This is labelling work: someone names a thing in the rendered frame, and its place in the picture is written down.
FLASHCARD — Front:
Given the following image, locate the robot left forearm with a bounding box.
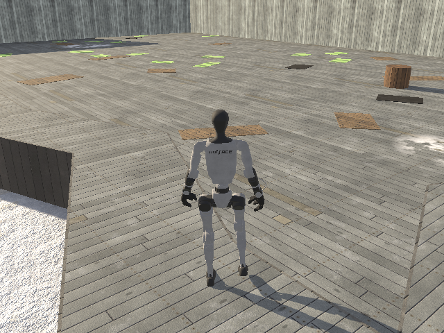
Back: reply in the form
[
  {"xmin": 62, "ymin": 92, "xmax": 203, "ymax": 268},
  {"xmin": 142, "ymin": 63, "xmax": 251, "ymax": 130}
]
[{"xmin": 182, "ymin": 168, "xmax": 195, "ymax": 195}]

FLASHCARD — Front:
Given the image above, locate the right robot upper arm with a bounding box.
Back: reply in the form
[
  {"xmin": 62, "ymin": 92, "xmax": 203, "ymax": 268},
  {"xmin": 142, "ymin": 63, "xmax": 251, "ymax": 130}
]
[{"xmin": 235, "ymin": 139, "xmax": 255, "ymax": 178}]

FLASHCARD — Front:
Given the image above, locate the robot right hand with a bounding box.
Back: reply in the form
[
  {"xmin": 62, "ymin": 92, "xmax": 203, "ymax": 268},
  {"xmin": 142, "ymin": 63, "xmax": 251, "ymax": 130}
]
[{"xmin": 248, "ymin": 195, "xmax": 264, "ymax": 212}]

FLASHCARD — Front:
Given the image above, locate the robot left hand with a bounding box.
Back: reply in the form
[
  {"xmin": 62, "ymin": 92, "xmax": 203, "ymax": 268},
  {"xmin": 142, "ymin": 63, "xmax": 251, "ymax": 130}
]
[{"xmin": 181, "ymin": 193, "xmax": 197, "ymax": 207}]

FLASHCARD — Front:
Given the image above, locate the robot torso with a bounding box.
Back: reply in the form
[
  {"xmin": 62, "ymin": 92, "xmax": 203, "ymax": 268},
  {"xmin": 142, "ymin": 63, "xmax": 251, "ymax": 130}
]
[{"xmin": 205, "ymin": 138, "xmax": 237, "ymax": 208}]

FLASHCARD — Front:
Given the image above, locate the robot right forearm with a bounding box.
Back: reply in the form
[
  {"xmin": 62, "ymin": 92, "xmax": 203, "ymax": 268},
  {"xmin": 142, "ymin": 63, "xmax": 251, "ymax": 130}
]
[{"xmin": 248, "ymin": 168, "xmax": 263, "ymax": 198}]

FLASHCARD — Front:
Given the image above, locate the robot left thigh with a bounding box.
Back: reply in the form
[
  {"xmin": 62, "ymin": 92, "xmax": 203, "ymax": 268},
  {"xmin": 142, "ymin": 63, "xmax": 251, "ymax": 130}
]
[{"xmin": 198, "ymin": 194, "xmax": 215, "ymax": 244}]

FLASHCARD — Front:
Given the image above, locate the left robot upper arm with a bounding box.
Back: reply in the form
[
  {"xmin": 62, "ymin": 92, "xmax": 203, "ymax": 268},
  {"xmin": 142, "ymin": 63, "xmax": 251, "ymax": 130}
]
[{"xmin": 188, "ymin": 140, "xmax": 206, "ymax": 179}]

